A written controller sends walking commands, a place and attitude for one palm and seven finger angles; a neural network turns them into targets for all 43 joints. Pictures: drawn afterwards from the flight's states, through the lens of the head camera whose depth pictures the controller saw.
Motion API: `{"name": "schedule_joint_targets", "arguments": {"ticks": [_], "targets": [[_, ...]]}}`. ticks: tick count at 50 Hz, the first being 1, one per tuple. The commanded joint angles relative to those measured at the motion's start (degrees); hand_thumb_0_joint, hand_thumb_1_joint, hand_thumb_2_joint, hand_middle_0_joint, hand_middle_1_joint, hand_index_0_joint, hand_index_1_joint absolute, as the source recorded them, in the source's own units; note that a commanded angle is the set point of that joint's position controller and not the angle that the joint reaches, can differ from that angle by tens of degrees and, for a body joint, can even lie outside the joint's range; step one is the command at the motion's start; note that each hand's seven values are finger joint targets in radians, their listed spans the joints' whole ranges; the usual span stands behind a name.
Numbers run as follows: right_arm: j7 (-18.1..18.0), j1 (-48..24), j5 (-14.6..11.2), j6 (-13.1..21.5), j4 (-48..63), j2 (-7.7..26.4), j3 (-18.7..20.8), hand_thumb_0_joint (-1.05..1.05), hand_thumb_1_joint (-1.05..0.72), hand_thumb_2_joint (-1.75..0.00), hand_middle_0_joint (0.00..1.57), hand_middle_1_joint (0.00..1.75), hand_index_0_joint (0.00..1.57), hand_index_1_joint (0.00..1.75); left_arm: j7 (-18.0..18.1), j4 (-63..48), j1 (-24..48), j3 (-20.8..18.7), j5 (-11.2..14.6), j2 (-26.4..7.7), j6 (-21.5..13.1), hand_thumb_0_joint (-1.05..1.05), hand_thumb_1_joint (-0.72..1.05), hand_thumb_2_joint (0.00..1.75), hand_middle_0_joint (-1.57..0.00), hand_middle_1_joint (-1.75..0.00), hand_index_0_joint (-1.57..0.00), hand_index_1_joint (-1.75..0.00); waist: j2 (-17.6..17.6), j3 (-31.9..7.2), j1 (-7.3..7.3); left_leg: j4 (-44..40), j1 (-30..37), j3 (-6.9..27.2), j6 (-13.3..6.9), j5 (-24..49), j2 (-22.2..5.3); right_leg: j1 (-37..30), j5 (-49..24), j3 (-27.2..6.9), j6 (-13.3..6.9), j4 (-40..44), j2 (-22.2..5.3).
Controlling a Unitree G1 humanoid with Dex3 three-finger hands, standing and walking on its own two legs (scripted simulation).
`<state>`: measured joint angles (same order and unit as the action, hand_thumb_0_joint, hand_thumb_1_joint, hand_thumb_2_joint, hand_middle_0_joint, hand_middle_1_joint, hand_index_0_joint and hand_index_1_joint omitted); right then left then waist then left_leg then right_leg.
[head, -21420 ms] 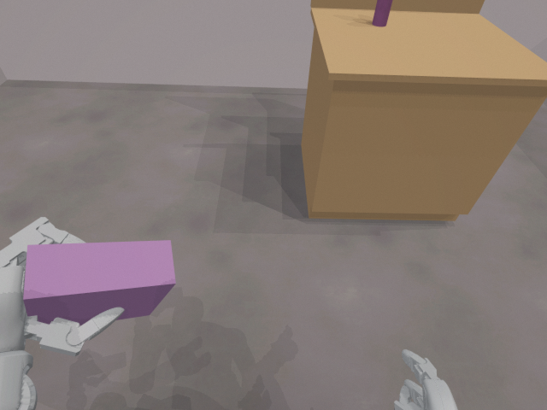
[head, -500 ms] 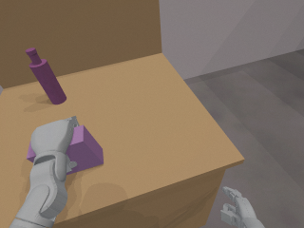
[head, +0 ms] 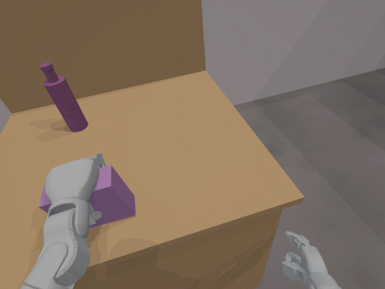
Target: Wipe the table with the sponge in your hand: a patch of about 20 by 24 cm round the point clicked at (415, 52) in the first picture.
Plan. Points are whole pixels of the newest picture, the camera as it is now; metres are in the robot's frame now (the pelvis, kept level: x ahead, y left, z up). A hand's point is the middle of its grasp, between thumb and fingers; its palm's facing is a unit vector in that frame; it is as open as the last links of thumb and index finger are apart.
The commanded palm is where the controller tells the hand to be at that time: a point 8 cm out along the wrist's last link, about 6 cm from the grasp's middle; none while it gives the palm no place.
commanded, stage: slide across to the third lane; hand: left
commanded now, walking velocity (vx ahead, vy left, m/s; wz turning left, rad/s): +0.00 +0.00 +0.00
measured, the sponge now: (97, 205) +0.26 +0.26 +0.06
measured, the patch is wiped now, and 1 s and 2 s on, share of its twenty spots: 0.85 0.85 1.00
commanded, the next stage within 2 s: wipe forward along the third lane in 0.50 s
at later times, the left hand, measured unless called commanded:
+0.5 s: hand (118, 185) +0.28 +0.20 +0.11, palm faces +0.07 -0.04 -1.00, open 9.7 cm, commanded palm +0.25 +0.17 +0.16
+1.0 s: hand (127, 178) +0.30 +0.19 +0.11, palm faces +0.01 -0.07 -1.00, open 9.7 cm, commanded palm +0.29 +0.19 +0.14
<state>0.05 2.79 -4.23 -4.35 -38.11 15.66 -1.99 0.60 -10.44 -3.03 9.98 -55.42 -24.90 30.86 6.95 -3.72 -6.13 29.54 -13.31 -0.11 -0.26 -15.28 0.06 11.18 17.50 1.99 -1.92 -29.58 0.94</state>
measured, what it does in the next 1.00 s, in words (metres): stands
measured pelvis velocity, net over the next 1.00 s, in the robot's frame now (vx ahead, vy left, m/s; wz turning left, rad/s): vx -0.03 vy -0.03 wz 0.01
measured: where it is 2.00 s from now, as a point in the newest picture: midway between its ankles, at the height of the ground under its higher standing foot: outside the picture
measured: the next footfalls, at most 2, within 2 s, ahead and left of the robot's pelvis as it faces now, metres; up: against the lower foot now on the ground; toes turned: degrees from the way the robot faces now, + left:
none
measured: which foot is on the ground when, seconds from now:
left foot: down 0.00-1.00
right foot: down 0.00-1.00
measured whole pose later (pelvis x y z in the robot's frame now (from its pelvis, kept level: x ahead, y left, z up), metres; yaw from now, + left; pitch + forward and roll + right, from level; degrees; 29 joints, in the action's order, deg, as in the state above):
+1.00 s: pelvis -0.03 -0.03 +0.00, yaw +1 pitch -2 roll +1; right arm -2.6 1.9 -4.5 -3.6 -41.8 15.3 -2.3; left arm -1.4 15.4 19.5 17.1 -55.5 -18.3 30.4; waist 6.1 -4.4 -5.6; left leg 26.9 -13.3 1.2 1.0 -11.7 -1.2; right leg 12.1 15.4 3.2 -4.3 -29.2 2.4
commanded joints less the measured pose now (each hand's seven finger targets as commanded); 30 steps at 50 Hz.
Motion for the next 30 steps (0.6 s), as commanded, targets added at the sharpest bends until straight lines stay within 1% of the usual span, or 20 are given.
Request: {"name": "schedule_joint_targets", "arguments": {"ticks": [1,4,5,7,9,10,12,14,15,16,17,19,20,22,23,24,25,27,29,30], "targets": [[-0.7,-14.4,-0.5,4.8,11.1,3.6,1.2,0.00,-0.90,-0.90,0.20,0.30,0.20,0.30,-1.5,-7.4,13.4,2.3,2.5,-0.9,-1.0,0.00,0.10,1.30,-1.20,-1.60,-1.20,-1.60,-8.2,-6.2,0.91,-3.4,4.5,2.9,-2.4,12.2,1.0,0.9,-13.0,-3.1,-1.3,5.3,0.5],[-0.5,-15.4,-0.3,5.7,11.4,3.3,1.5,0.00,-0.90,-0.90,0.20,0.30,0.20,0.30,-1.5,-10.1,15.2,2.8,2.9,-0.8,-2.5,0.00,0.10,1.30,-1.20,-1.60,-1.20,-1.60,-6.8,-7.8,0.44,-3.8,6.1,3.5,-2.4,13.0,0.9,-0.3,-13.6,-3.4,-1.8,5.3,0.8],[-0.4,-14.9,-0.2,5.9,11.4,3.1,1.3,0.00,-0.90,-0.90,0.20,0.30,0.20,0.30,-1.5,-9.1,15.2,4.5,3.2,1.3,-2.9,0.00,0.10,1.30,-1.20,-1.60,-1.20,-1.60,-7.6,-7.8,0.41,-3.9,6.0,3.1,-2.5,13.0,0.9,-0.4,-13.3,-2.1,-1.6,5.4,0.7],[-0.5,-14.6,-0.1,5.9,10.2,3.4,1.5,0.00,-0.90,-0.90,0.20,0.30,0.20,0.30,-1.1,-6.5,15.9,4.1,3.2,1.1,-3.1,0.00,0.10,1.30,-1.20,-1.60,-1.20,-1.60,-8.7,-5.7,0.52,-4.8,5.7,3.3,-2.3,11.7,0.6,0.6,-11.7,-1.9,-1.5,6.4,0.8],[-0.6,-15.9,-0.4,6.3,10.1,3.2,1.4,0.00,-0.90,-0.90,0.20,0.30,0.20,0.30,-0.4,-7.3,21.1,4.8,2.7,1.0,-3.4,0.00,0.10,1.30,-1.20,-1.60,-1.20,-1.60,-7.5,-5.6,0.91,-5.6,6.2,3.5,-2.1,9.6,0.7,1.1,-8.9,-3.0,-1.9,6.6,1.0],[-0.6,-15.6,-0.3,6.6,10.1,3.0,1.3,0.00,-0.90,-0.90,0.20,0.30,0.20,0.30,-0.2,-5.4,21.0,6.8,2.7,3.7,-3.2,0.00,0.10,1.30,-1.20,-1.60,-1.20,-1.60,-8.7,-5.7,0.56,-5.7,6.0,3.3,-2.2,9.1,0.8,1.1,-8.1,-1.4,-1.7,6.6,0.9],[-0.7,-15.8,-0.5,6.8,9.1,3.2,1.5,0.00,-0.90,-0.90,0.20,0.30,0.20,0.30,0.4,-3.3,24.0,8.1,2.7,4.8,-3.2,0.00,0.10,1.30,-1.20,-1.60,-1.20,-1.60,-9.0,-5.4,0.89,-6.2,6.3,3.1,-2.1,8.1,0.8,1.4,-7.5,-1.3,-1.6,7.2,0.9],[-0.7,-16.1,-0.8,7.2,8.6,3.1,1.5,0.00,-0.90,-0.90,0.20,0.30,0.20,0.30,1.1,-2.5,27.4,7.0,2.6,3.4,-3.0,0.00,0.10,1.30,-1.20,-1.60,-1.20,-1.60,-9.3,-6.3,0.98,-6.3,6.8,3.3,-2.0,7.2,0.9,1.4,-6.6,-2.3,-1.9,7.0,1.0],[-0.8,-16.1,-0.7,7.5,8.8,2.9,1.3,0.00,-0.90,-0.90,0.20,0.30,0.20,0.30,1.2,-1.0,27.1,9.2,2.9,6.3,-2.8,0.00,0.10,1.30,-1.20,-1.60,-1.20,-1.60,-10.3,-6.5,0.71,-6.1,6.6,2.8,-2.2,7.3,1.2,1.1,-6.5,-1.2,-1.6,7.2,0.8],[-0.6,-16.2,-0.9,7.6,7.9,3.0,1.4,0.00,-0.90,-0.90,0.20,0.30,0.20,0.30,1.5,0.2,28.7,9.3,2.6,6.2,-2.8,0.00,0.10,1.30,-1.20,-1.60,-1.20,-1.60,-10.3,-6.4,1.21,-6.1,6.8,2.8,-2.0,7.3,1.2,1.6,-6.8,-1.6,-1.6,7.3,0.7],[-0.5,-16.0,-0.7,7.5,7.8,3.1,1.6,0.00,-0.90,-0.90,0.20,0.30,0.20,0.30,1.6,1.2,27.8,9.7,3.1,7.0,-2.6,0.00,0.10,1.30,-1.20,-1.60,-1.20,-1.60,-10.8,-6.9,0.82,-5.9,6.8,2.5,-2.2,7.7,1.3,0.9,-7.7,-1.4,-1.5,7.5,0.7],[-0.2,-16.7,-0.7,7.3,7.6,3.3,1.5,0.00,-0.90,-0.90,0.20,0.30,0.20,0.30,2.0,1.5,29.5,8.6,2.3,5.1,-2.0,0.00,0.10,1.30,-1.20,-1.60,-1.20,-1.60,-9.4,-7.0,0.81,-6.2,6.7,2.6,-1.8,7.4,1.3,0.8,-7.0,-2.3,-1.8,7.3,0.7],[0.0,-16.8,-0.8,7.4,8.0,2.9,1.2,0.00,-0.90,-0.90,0.20,0.30,0.20,0.30,1.7,1.7,30.5,11.7,2.2,8.7,-1.7,0.00,0.10,1.30,-1.20,-1.60,-1.20,-1.60,-9.0,-7.2,0.92,-5.9,6.6,2.2,-1.9,8.0,1.5,0.8,-7.7,-1.3,-1.7,7.1,0.6],[0.4,-16.5,-0.7,6.9,7.2,3.2,1.5,0.00,-0.90,-0.90,0.20,0.30,0.20,0.30,1.9,4.1,30.4,10.1,2.1,6.9,-1.1,0.00,0.10,1.30,-1.20,-1.60,-1.20,-1.60,-9.7,-7.3,0.68,-6.0,6.5,2.2,-1.9,8.3,1.2,0.6,-8.2,-1.4,-1.7,7.3,0.6],[0.4,-17.1,-0.9,6.7,7.2,3.0,1.4,0.00,-0.90,-0.90,0.20,0.30,0.20,0.30,1.8,3.8,32.1,11.0,2.4,7.8,-0.9,0.00,0.10,1.30,-1.20,-1.60,-1.20,-1.60,-9.9,-7.2,0.82,-5.8,6.4,1.9,-2.0,8.4,1.5,0.5,-8.4,-1.4,-1.5,7.3,0.4],[0.4,-16.7,-0.9,6.7,7.1,3.2,1.4,0.00,-0.90,-0.90,0.20,0.30,0.20,0.30,2.1,4.0,33.8,9.6,2.3,6.2,-0.7,0.00,0.10,1.30,-1.20,-1.60,-1.20,-1.60,-10.4,-7.6,1.13,-6.1,6.5,2.1,-1.9,7.8,1.4,0.4,-7.8,-1.7,-1.7,7.2,0.5],[0.4,-17.1,-0.9,6.8,7.5,2.8,1.3,0.00,-0.90,-0.90,0.20,0.30,0.20,0.30,2.0,4.8,33.1,11.3,2.5,8.4,-0.5,0.00,0.10,1.30,-1.20,-1.60,-1.20,-1.60,-10.4,-7.8,0.78,-5.6,6.4,1.6,-2.1,8.2,1.6,0.3,-8.2,-1.5,-1.5,7.3,0.3],[0.7,-17.1,-0.8,6.4,7.1,3.0,1.4,0.00,-0.90,-0.90,0.20,0.30,0.20,0.30,2.2,5.5,32.5,10.9,2.7,8.3,-0.2,0.00,0.10,1.30,-1.20,-1.60,-1.20,-1.60,-10.5,-7.7,0.62,-5.3,6.3,1.4,-2.0,8.9,1.6,0.0,-9.6,-1.7,-1.4,7.4,0.2],[0.8,-17.3,-0.8,5.9,6.9,3.3,1.5,0.00,-0.90,-0.90,0.20,0.30,0.20,0.30,2.3,6.0,32.9,8.6,2.1,5.5,0.2,0.00,0.10,1.30,-1.20,-1.60,-1.20,-1.60,-10.5,-8.0,0.54,-5.5,6.3,1.3,-1.9,8.9,1.5,-0.3,-9.4,-2.6,-1.6,7.4,0.3],[0.9,-17.4,-0.8,6.0,7.6,2.8,1.3,0.00,-0.90,-0.90,0.20,0.30,0.20,0.30,2.2,5.5,32.1,10.2,2.5,7.9,0.3,0.00,0.10,1.30,-1.20,-1.60,-1.20,-1.60,-10.9,-8.6,0.31,-5.1,6.1,1.1,-2.1,9.8,1.7,-1.0,-10.9,-1.9,-1.4,6.9,0.1]]}}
